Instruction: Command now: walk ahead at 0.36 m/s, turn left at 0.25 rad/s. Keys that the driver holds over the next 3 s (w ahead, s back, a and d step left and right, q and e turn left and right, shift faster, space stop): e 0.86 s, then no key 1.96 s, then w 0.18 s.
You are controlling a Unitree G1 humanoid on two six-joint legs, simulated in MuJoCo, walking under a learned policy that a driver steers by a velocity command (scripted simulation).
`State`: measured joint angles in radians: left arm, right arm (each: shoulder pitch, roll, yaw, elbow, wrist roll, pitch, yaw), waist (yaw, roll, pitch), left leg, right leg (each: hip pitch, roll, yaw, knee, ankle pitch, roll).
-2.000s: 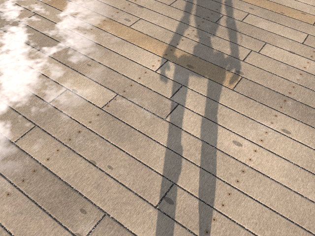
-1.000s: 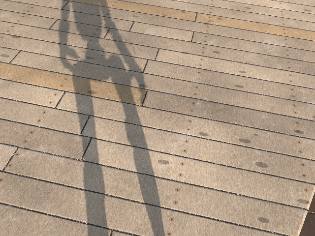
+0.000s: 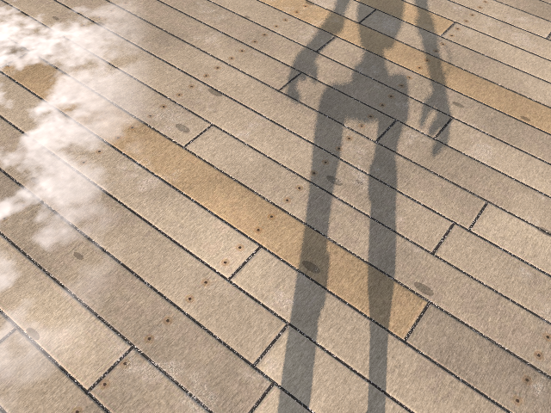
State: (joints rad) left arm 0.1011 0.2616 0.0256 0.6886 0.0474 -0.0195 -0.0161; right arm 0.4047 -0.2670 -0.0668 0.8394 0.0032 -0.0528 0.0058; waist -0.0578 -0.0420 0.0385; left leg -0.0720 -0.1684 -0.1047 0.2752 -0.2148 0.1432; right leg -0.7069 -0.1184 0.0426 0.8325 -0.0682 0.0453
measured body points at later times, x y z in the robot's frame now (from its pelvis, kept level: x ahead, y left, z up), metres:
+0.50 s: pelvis +0.16 -0.04 -0.01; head +0.19 -0.07 +0.44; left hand +0.26 +0.23 -0.12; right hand +0.25 -0.32 -0.14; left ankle +0.21 +0.12 -0.68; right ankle +0.23 -0.10 -0.74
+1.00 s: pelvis +0.18 +0.01 +0.00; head +0.22 +0.02 +0.45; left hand +0.40 +0.22 -0.14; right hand +0.16 -0.29 -0.09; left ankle +0.21 +0.09 -0.74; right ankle +0.09 -0.11 -0.67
